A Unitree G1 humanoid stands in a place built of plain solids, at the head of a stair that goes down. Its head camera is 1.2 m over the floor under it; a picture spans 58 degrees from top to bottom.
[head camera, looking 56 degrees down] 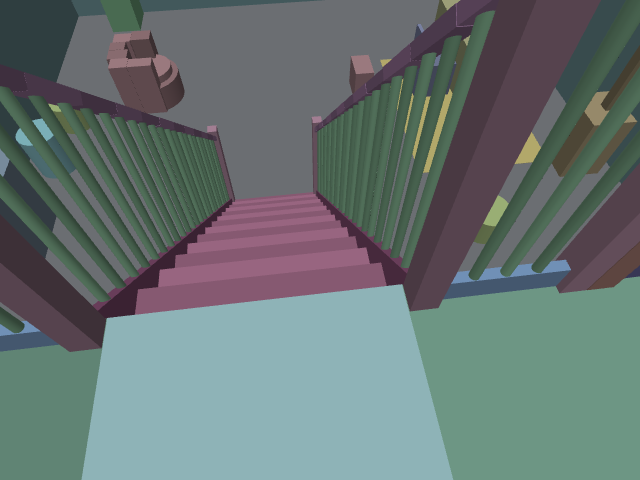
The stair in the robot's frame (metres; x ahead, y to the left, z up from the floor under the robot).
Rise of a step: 0.20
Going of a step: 0.20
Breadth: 0.90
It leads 7 degrees to the left of straight ahead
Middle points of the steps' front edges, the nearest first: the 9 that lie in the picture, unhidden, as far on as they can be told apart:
0.59 0.19 0.00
0.79 0.21 -0.20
0.99 0.24 -0.40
1.19 0.27 -0.60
1.39 0.29 -0.81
1.59 0.32 -1.01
1.79 0.34 -1.21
1.99 0.37 -1.41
2.19 0.39 -1.61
